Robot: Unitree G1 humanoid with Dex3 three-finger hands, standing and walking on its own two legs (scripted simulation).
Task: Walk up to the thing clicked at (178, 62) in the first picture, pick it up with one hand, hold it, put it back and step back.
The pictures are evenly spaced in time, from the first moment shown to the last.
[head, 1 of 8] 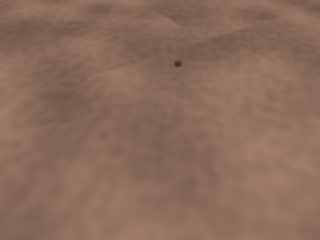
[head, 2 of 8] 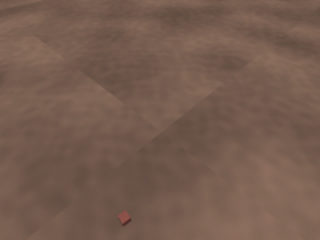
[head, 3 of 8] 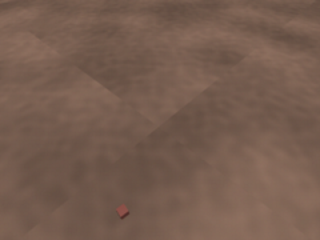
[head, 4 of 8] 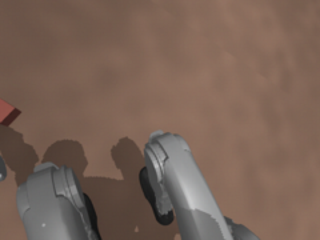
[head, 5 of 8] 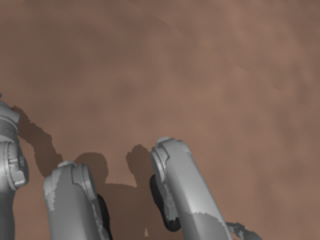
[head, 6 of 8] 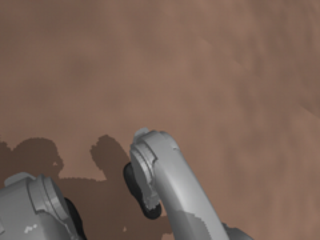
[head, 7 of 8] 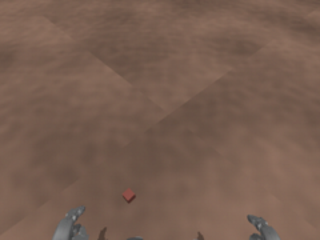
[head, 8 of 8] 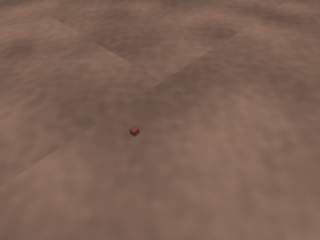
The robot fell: no
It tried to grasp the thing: yes
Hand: left
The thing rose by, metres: 0.68
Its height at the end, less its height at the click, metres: +0.00
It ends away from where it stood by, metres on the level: 0.01
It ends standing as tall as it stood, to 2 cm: yes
